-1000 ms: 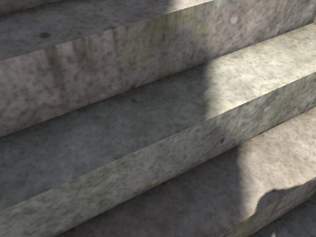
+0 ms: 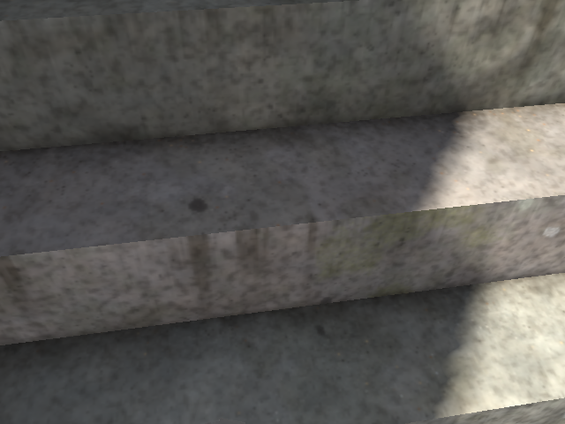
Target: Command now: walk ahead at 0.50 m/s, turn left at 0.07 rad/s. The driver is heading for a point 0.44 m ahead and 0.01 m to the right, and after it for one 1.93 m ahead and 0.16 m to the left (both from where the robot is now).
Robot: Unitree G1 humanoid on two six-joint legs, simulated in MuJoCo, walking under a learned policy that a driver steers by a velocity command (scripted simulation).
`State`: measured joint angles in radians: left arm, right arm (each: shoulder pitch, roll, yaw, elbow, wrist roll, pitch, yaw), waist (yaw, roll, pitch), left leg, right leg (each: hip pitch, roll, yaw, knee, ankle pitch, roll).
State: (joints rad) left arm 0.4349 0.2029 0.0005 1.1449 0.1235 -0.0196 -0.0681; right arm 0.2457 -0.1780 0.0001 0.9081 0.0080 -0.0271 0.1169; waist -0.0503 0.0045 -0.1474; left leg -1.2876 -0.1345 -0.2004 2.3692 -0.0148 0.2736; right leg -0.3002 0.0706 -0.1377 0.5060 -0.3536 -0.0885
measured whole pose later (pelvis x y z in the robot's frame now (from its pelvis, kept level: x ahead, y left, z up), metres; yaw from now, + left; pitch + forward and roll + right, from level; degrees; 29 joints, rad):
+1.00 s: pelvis +0.33 -0.12 +0.34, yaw +2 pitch +5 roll +3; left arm 0.25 0.23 0.03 0.95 0.05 -0.04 -0.04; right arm 0.12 -0.15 0.03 0.96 -0.03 0.07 -0.07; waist -0.01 -0.03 -0.14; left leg -0.81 -0.13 0.00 1.21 -0.50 0.13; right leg -0.49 0.02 0.04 1.31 -0.01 -0.15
